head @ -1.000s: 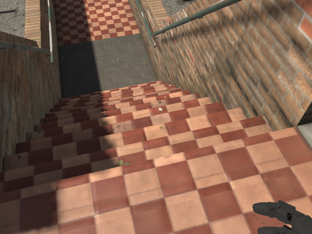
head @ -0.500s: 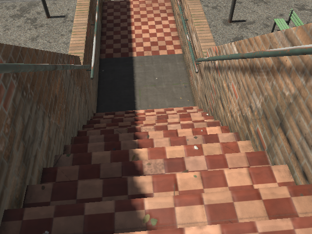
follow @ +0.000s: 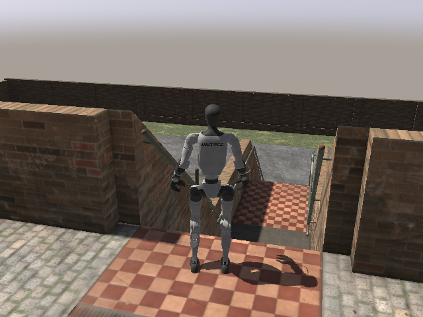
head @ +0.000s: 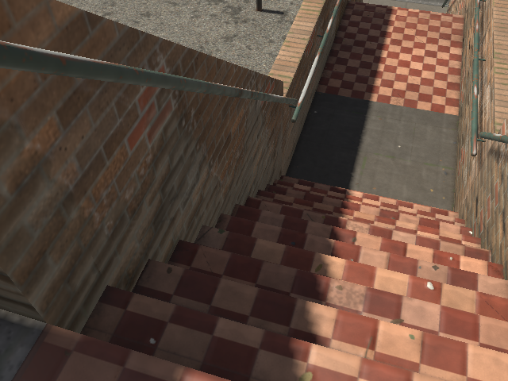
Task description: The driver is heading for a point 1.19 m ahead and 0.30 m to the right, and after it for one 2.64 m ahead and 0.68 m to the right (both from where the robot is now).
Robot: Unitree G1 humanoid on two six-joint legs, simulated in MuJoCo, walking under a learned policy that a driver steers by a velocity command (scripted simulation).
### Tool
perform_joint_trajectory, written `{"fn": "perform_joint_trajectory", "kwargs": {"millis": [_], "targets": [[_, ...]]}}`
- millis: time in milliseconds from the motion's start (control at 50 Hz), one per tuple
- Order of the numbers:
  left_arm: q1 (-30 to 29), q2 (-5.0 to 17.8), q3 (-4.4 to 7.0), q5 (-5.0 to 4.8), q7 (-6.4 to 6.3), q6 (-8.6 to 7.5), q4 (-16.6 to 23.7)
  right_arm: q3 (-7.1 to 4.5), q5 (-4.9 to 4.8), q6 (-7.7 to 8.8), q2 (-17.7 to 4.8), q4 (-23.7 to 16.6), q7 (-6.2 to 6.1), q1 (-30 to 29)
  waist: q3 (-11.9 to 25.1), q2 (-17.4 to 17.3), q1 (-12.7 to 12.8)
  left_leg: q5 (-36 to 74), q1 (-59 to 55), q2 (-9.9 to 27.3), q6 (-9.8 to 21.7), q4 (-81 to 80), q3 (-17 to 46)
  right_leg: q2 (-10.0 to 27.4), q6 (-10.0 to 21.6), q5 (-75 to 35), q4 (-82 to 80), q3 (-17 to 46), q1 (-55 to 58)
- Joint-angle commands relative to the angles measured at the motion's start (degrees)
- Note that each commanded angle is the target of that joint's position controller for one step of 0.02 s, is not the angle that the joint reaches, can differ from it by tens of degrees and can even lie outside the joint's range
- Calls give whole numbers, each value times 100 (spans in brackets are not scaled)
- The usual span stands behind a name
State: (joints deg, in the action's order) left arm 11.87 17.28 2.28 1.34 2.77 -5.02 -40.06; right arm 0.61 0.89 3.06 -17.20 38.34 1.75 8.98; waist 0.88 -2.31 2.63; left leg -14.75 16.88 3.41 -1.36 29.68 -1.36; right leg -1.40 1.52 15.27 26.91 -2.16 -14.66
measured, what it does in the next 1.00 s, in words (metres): walks ahead, turning right: right foot, then left foot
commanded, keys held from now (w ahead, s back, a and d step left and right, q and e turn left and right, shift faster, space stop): e+shift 0.20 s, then w+e+shift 0.32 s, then w+q+shift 0.48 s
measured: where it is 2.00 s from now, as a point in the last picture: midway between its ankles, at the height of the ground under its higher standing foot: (345, 343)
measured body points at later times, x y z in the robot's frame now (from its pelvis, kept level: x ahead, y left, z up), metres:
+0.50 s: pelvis +0.05 -0.08 +0.00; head +0.04 -0.10 +0.45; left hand +0.15 +0.15 -0.12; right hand +0.14 -0.37 -0.09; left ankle +0.17 +0.05 -0.67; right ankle -0.03 -0.13 -0.74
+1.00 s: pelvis +0.29 -0.15 -0.02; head +0.31 -0.15 +0.43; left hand +0.57 +0.01 -0.10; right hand +0.20 -0.40 -0.14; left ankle +0.27 -0.09 -0.74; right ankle +0.33 -0.34 -0.67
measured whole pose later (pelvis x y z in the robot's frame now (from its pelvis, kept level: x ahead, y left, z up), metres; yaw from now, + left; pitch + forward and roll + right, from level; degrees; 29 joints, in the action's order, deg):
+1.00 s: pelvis +0.29 -0.15 -0.02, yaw -15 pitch +0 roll +0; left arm 4.3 14.6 0.7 3.7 -1.4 0.6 -35.8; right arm -1.8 0.1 0.4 -14.6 43.8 0.3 27.0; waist -1.5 1.1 -4.7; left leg -21.8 13.9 -11.5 8.5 37.2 6.1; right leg 2.7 -1.6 11.8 62.6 5.9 -39.0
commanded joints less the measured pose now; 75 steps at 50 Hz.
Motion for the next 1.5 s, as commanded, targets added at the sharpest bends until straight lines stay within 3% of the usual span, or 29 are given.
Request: {"fn": "perform_joint_trajectory", "kwargs": {"millis": [20, 100, 180, 220, 260, 300, 320, 360, 400, 420, 440, 520, 640, 720, 740, 780, 840, 1000, 1060, 1100, 1200, 1280, 1300, 1320, 1340, 1380, 1420, 1460, 1500], "targets": [[208, 428, 137, 96, 1, -96, 516, -558, -4, 128, -1390, -503, -474, 603, 1332, -379, -488, 3285, -2093, 1601, 2141, -548, 1195, 88, 133, -835, 834, 373, -874], [314, 588, 243, 254, -174, 1, 464, -619, 18, 249, -829, -376, -581, 138, 13, -695, -251, 1706, -606, 2198, 1611, -1765, 912, 581, -185, 2261, 3783, 551, -1291], [71, -6, 63, 119, 365, 129, 444, -742, 128, 233, -1120, -524, -796, -455, 38, -412, -354, 1395, -924, 1325, 934, -1563, -420, 499, -332, 339, 1387, -398, -734], [403, 204, 186, -33, 572, 119, 326, -742, 286, 99, -1145, -495, -820, -218, 117, -347, -392, 14, -666, 1570, 899, -1467, -421, 320, -139, -236, 729, -455, 40], [1185, 760, 504, 81, 322, -116, 19, -537, 394, 71, -662, -296, -652, -9, -17, -166, -82, -2214, 89, 1630, 745, -963, -256, 116, 312, -64, 717, -26, 880], [2161, 1338, 653, 271, -11, -426, -210, -169, 458, 165, 357, -641, -505, -393, 158, 1416, 268, -2112, 1946, 85, 19, 2228, -719, 1373, 1617, -397, -478, 3044, 2218], [1854, 1109, 530, 296, -73, -513, -31, -58, 245, 282, 479, -845, -243, -724, -127, 1715, 498, -1973, 3176, -351, 52, 2417, 639, 1986, 1983, 1816, -1698, 4869, 2210], [1273, 257, 250, 166, -54, -440, -11, -332, 200, 255, -324, -520, -324, -928, -481, 943, 307, -1458, 3296, -135, 15, 3619, 810, 1627, 1468, 1734, -1287, 3878, 1513], [1006, 105, 65, 132, 40, -283, 5, -249, 413, 325, -205, -400, -407, -619, -360, 707, -27, -883, 2872, -47, 6, 3862, 851, 1337, 1303, 1172, -1161, 3329, 780], [792, 130, 35, 173, 58, -231, 63, -188, 382, 346, -136, -363, -418, -576, -407, 615, -111, -458, 2703, -36, -41, 3660, 818, 1199, 1223, 1174, -1245, 3131, 440], [1256, 1198, 508, -214, -134, 196, 122, -505, 61, 77, -827, -556, -238, -793, -366, -122, -74, -201, 2513, 10, -126, 2979, 366, 1019, 1354, 863, -1433, 3013, 413], [1583, 683, 410, -212, -324, 405, 72, -298, -42, -243, -260, -676, -116, -1131, -542, 854, 147, 636, 2582, -127, -359, 1948, 332, 724, 1432, -55, -1337, 2915, 634], [1458, 657, 350, -146, -314, 275, 65, -299, -19, -260, -230, -668, -34, -1229, -543, 930, 198, 790, 1037, -404, 8, 1137, -107, 793, 1113, -1778, -1423, 2072, 416], [909, 960, 336, -70, -511, 343, 21, -566, -4, -273, -620, 43, -183, 1245, 247, 640, -895, -188, -1120, -934, 702, 653, -397, 800, 738, -5584, 890, 1177, 907], [604, 899, 311, -43, -558, 357, 80, -625, -8, -224, -688, 289, -240, 2435, 578, 206, -1548, -558, -2262, -591, 987, 240, 257, 553, 562, -4992, 2978, 880, 61], [792, 187, 121, 66, -404, 282, 607, -499, -125, -237, -750, 70, -74, 1524, 476, -1461, -361, -346, -2665, 947, 1744, -647, 4801, -771, 191, 1057, 5550, 857, -3051], [155, 743, 181, 183, -407, 278, 560, -498, -104, -178, -494, -145, -45, 995, -232, 174, -228, 290, -796, 781, 2061, -778, 3692, 126, -84, 172, 4917, 975, -2654], [-350, 360, 61, 227, -406, 506, 537, -475, -21, -155, -741, 24, -208, 1595, 204, 128, -339, 4819, -21, -49, 1789, 202, 2549, 256, -243, -1087, 3976, 391, -1985], [-1428, 583, 202, 117, -344, 460, 802, -487, -116, -144, -803, 314, -371, 2267, -10, 155, -723, 3545, -1363, -179, 1735, 987, 3115, 266, -273, -1704, 3053, 1041, -3525], [-1399, 109, 33, 125, -144, 419, 761, -379, -264, -173, -434, 361, -420, 2002, 160, 105, -657, 1578, -21, -755, 1448, 1211, 2667, -36, -272, -3666, 1867, 681, -1901], [-1279, -144, -32, -40, -151, 332, 890, -309, -86, -295, -300, 226, -340, 1462, -140, -513, -838, 679, 822, -1189, 1306, 1978, 2844, -339, -350, -3683, 677, 573, -15], [1052, 85, 194, -240, -440, 229, 132, -291, 4, -601, -263, 172, -413, 693, 117, -12, 187, 1995, 479, -1346, 1365, 5703, 2496, 602, -192, -5229, -1345, 768, 1718], [1119, 273, 251, -205, -470, 260, 135, -344, -38, -554, -171, 48, -325, 802, -80, 996, 123, -1000, 1405, -1836, 1171, 7693, 2007, 1363, 166, -5185, -2460, 1642, 2221], [1184, 209, 127, 83, -375, 233, 176, -267, -266, -516, 248, -124, -260, 1070, 376, 1493, -207, -3687, 3861, -1784, 1079, 9017, 1315, 1955, -5, -8658, 1386, 1334, 4331], [1267, 413, 126, 41, -331, 185, 196, -213, -381, -454, 337, -133, -338, 1813, 997, 1793, -408, -3535, 4721, -1256, 1067, 9463, 1059, 2610, 315, -9092, 2168, 1702, 4942], [1522, 231, 129, -20, -225, -29, 123, -373, -50, -421, -108, 31, -425, 1029, 587, 481, -74, -1683, 4727, -787, 1116, 9106, 835, 2219, 410, -6074, 1096, 1454, 3091], [1487, 904, 290, -175, -253, -158, -172, -340, 189, -573, -101, -430, -377, 283, -84, 1220, -233, -1166, 5276, -224, 829, 9062, 662, 2786, 822, -4900, 893, 2388, 1672], [1273, 183, 0, -72, -155, -223, -334, -417, 194, -680, -184, -346, -388, -458, -1185, 270, -354, 396, 5576, -218, 497, 7697, 1124, 2096, 66, -2920, 1052, 1561, -85], [1169, 19, -157, -105, -280, -184, -371, -217, 160, -589, 409, -244, -138, -266, -1146, 253, -593, 2196, 3315, -446, 352, 4683, 567, 1532, -189, -2672, 764, 646, -1947]]}}
Velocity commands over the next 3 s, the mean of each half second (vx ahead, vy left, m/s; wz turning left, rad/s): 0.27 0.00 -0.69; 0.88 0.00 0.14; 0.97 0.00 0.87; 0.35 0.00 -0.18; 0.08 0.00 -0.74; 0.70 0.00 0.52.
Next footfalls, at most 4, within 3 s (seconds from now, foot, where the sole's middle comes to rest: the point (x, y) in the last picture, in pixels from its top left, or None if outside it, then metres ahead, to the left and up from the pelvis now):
0.26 right None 0.01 -0.14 -0.77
0.74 left None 0.30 -0.11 -0.77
1.30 right None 0.48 -0.34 -0.97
1.76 left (309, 332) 0.80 -0.10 -1.17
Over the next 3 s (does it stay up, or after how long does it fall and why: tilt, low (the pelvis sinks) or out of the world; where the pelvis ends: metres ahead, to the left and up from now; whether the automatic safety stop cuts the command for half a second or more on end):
stays up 0.91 -0.18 -0.56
